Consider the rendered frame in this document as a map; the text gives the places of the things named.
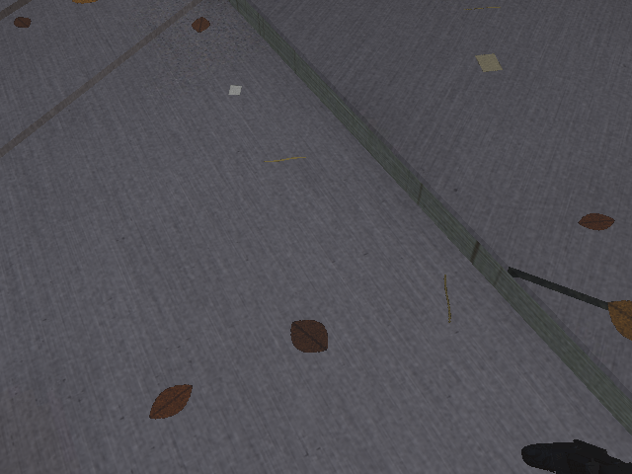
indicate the robot right hand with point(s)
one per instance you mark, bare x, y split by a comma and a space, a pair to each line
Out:
577, 457

